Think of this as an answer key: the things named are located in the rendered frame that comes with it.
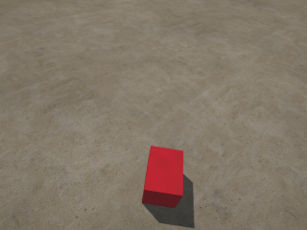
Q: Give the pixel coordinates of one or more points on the carton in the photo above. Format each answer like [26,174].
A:
[164,177]

